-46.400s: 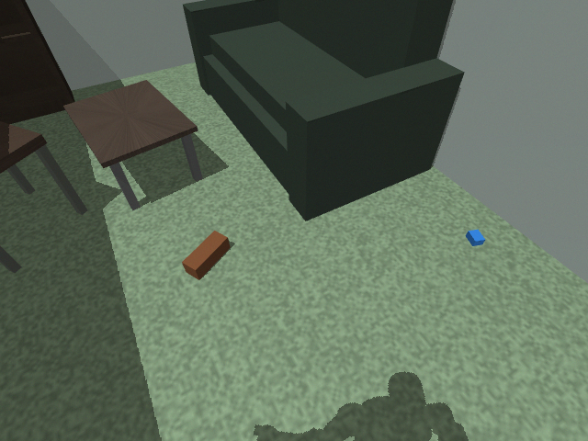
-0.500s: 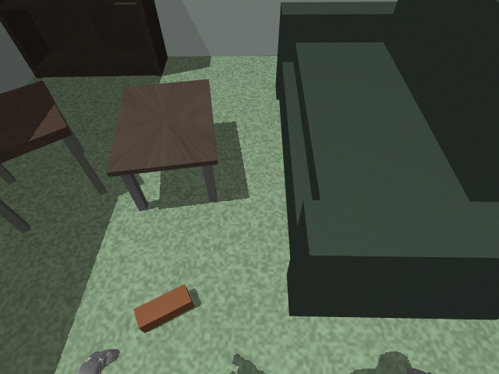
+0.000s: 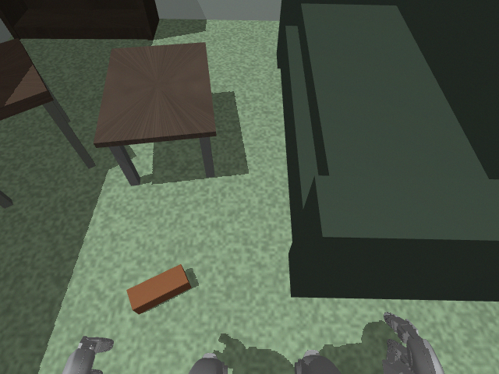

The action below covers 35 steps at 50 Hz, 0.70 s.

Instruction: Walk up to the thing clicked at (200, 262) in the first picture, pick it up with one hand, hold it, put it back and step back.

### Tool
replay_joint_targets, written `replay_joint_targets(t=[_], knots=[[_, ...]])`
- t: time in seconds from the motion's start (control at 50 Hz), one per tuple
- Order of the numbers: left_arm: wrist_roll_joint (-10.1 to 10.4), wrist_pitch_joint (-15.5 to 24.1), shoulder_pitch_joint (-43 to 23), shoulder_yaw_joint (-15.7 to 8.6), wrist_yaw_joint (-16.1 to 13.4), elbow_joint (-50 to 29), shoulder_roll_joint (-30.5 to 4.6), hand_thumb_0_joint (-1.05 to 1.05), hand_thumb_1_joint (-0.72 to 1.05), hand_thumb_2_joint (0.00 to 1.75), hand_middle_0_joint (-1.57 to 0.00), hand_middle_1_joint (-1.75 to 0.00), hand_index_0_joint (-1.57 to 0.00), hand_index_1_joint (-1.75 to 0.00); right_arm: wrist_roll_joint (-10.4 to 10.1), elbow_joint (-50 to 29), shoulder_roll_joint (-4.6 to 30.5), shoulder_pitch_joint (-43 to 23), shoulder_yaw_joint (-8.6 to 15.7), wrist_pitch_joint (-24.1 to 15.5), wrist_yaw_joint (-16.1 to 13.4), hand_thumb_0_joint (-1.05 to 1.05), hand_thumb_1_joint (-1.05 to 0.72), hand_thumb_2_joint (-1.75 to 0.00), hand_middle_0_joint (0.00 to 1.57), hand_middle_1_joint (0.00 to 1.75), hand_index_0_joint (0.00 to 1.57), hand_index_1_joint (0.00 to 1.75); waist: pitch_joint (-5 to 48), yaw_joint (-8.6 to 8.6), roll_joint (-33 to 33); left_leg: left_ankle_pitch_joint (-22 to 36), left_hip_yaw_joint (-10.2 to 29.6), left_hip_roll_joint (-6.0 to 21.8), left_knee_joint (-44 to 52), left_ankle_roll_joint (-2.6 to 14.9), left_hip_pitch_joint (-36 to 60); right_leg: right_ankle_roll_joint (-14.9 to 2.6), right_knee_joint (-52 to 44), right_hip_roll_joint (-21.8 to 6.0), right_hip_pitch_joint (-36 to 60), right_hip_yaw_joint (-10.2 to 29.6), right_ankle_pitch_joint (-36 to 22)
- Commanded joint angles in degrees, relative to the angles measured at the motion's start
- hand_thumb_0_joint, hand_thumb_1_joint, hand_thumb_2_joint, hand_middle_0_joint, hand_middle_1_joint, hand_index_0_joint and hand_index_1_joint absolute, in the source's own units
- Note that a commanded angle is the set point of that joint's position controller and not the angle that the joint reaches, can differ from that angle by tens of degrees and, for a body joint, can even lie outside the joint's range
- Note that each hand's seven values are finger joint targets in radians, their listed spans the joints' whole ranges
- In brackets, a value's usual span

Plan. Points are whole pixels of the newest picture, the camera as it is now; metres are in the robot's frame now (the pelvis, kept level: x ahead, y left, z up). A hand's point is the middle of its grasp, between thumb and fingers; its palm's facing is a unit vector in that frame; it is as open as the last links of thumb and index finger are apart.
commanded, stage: rise first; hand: left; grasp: from above
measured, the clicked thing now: (160, 288) +0.44 +0.35 -0.67
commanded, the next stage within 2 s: none
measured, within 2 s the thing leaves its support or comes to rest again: neither
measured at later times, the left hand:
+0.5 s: hand out of the picture +0.14 +0.30 -0.22, palm faces -0.27 -0.72 -0.64, open 14.2 cm
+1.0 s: hand (123, 323) +0.28 +0.36 -0.42, palm faces -0.39 -0.20 -0.90, open 14.1 cm
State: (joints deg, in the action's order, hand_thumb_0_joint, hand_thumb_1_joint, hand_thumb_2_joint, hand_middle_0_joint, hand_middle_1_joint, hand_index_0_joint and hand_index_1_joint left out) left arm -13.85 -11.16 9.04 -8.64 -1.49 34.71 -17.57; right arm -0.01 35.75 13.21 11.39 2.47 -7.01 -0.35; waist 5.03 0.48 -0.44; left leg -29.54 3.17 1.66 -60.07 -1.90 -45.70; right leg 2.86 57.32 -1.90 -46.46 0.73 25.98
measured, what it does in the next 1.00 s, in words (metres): lowers itself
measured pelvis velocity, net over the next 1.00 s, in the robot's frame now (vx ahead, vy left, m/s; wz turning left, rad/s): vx -0.09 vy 0.00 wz -0.03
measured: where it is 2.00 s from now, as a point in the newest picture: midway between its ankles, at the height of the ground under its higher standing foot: outside the picture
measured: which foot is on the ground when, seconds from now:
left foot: down 0.00-1.00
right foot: down 0.00-1.00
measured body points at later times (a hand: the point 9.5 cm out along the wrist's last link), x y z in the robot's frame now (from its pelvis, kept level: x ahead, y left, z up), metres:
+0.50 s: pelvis -0.02 +0.00 -0.08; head +0.12 +0.02 +0.35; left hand +0.15 +0.33 -0.18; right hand +0.18 -0.25 -0.17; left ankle +0.00 +0.13 -0.67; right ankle +0.02 -0.15 -0.67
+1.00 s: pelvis -0.09 +0.00 -0.29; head +0.13 +0.02 +0.10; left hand +0.29 +0.37 -0.36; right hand +0.03 -0.28 -0.43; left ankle -0.01 +0.13 -0.67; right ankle +0.01 -0.15 -0.67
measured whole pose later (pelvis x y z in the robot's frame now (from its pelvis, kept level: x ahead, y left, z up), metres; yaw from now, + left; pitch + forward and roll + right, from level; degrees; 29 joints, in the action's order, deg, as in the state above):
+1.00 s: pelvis -0.09 +0.00 -0.29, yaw -2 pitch +33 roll -4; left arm -56.0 8.6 -32.5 -13.7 -13.3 59.6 -39.2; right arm 3.1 42.2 16.4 5.3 2.2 -6.8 4.0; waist 4.9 2.8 0.2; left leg -40.0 8.3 -1.8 -123.5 -4.0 -116.7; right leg 3.8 118.8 -0.7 -117.0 1.2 35.2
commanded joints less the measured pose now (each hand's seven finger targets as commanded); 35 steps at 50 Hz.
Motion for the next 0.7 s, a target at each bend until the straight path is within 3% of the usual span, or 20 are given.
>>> replay_joint_targets(t=[0.0, 0.14, 0.28, 0.32, 0.38, 0.42, 0.48, 0.56, 0.64, 0.68], knots=[[-1.62, -1.57, 2.56, -3.03, -1.05, -12.41, -10.17, 0.00, -0.61, 1.00, -0.08, -1.07, -0.08, -1.07, -0.31, -8.26, 8.77, 1.01, 3.32, -2.71, -0.96, 0.00, -0.94, -0.91, 0.20, 0.30, 0.20, 0.30, 15.87, 0.94, 4.50, 21.12, -2.40, -0.90, 6.02, 1.14, 6.54, -3.51, -3.72, 1.97, 7.93, -2.80, -15.53], [-3.21, -3.76, 5.76, -3.79, -1.31, -16.63, -10.58, 0.00, -0.59, 0.96, -0.07, -1.08, -0.08, -1.07, -0.07, -10.08, 8.34, 0.35, 2.87, -3.64, -1.10, 0.00, -0.92, -0.90, 0.20, 0.30, 0.20, 0.30, 16.76, 0.62, 5.41, 21.72, -1.63, -0.54, 1.95, 0.97, 2.07, -3.91, 1.32, 1.99, 2.81, -3.30, -14.38], [-4.90, -3.78, 8.89, -4.23, -1.95, -18.16, -10.68, 0.00, -0.57, 0.96, -0.07, -1.08, -0.08, -1.07, -0.08, -11.74, 7.86, -0.57, 2.78, -4.30, -0.96, 0.00, -0.91, -0.90, 0.20, 0.30, 0.20, 0.30, 18.22, 0.43, 4.42, 17.84, -2.41, -1.46, -3.29, 1.50, -3.99, -3.73, 4.64, 1.99, -1.09, -3.00, -12.77], [-6.06, -2.87, 4.32, -4.58, -2.34, -19.03, -12.60, 0.00, -0.57, 0.96, -0.07, -1.08, -0.08, -1.07, -0.22, -11.54, 8.11, -1.22, 2.71, -4.64, -0.87, 0.00, -0.92, -0.90, 0.20, 0.30, 0.20, 0.30, 18.58, 1.37, 4.59, 16.21, -2.13, -1.37, -5.02, 1.59, -6.33, -3.80, 6.45, 1.95, -3.70, -2.87, -11.50], [-10.07, -0.05, -2.78, -5.50, -3.19, -12.85, -15.90, 0.00, -0.59, 0.96, -0.07, -1.08, -0.08, -1.07, -0.09, -10.33, 8.84, -2.47, 2.75, -5.51, -0.72, 0.00, -0.93, -0.90, 0.20, 0.30, 0.20, 0.30, 16.11, 1.97, 4.07, 10.53, -2.18, -1.53, -9.88, 1.95, -13.45, -3.76, 11.08, 1.86, -11.64, -2.70, -6.56], [-12.88, 2.77, -6.82, -6.13, -4.11, -8.60, -17.31, 0.00, -0.59, 0.96, -0.07, -1.07, -0.08, -1.07, 0.19, -8.93, 9.49, -3.20, 2.88, -6.08, -0.16, 0.00, -0.94, -0.90, 0.20, 0.30, 0.20, 0.30, 16.77, 1.45, 4.83, 8.43, -1.81, -1.63, -13.47, 1.64, -18.22, -3.93, 15.98, 1.60, -16.98, -2.40, -4.37], [-16.81, 6.92, -10.42, -6.15, -5.43, -6.33, -18.57, 0.00, -0.57, 0.98, -0.06, -1.07, -0.06, -1.06, 0.31, -7.85, 10.53, -2.95, 3.69, -6.93, 0.22, 0.00, -0.92, -0.90, 0.20, 0.30, 0.20, 0.30, 21.76, 1.06, 6.20, 6.24, -2.12, -1.85, -17.71, 1.49, -20.94, -4.02, 21.12, 1.52, -21.90, -1.90, -2.76], [-20.93, 11.12, -16.81, -5.44, -6.81, -4.78, -22.06, 0.00, -0.57, 1.00, -0.06, -1.07, -0.07, -1.07, 0.13, -5.44, 11.87, -2.69, 4.34, -7.44, 0.77, 0.00, -0.91, -0.90, 0.20, 0.30, 0.20, 0.30, 29.52, 1.55, 6.73, 9.00, -2.53, -2.15, -26.00, 1.69, -26.45, -4.10, 28.40, 1.53, -27.46, -1.77, -5.76], [-26.23, 13.61, -23.66, -9.29, -9.19, 1.65, -29.72, 0.00, -0.61, 1.02, -0.08, -1.07, -0.07, -1.08, 0.31, -3.35, 13.16, -2.26, 4.48, -6.69, 1.29, 0.00, -0.93, -0.90, 0.20, 0.30, 0.20, 0.30, 33.39, -0.34, 6.38, 8.15, -2.84, -2.47, -32.26, 1.63, -33.31, -4.02, 34.52, 1.41, -32.07, -2.04, -4.98], [-29.20, 14.18, -27.25, -8.89, -10.50, 3.97, -30.08, 0.00, -0.61, 1.02, -0.07, -1.08, -0.07, -1.09, 0.48, -2.47, 13.60, -1.75, 4.60, -5.95, 1.71, 0.00, -0.92, -0.90, 0.20, 0.30, 0.20, 0.30, 35.73, -0.33, 6.12, 8.10, -2.89, -2.56, -34.85, 1.54, -35.45, -4.07, 37.41, 1.39, -34.11, -2.48, -4.80]])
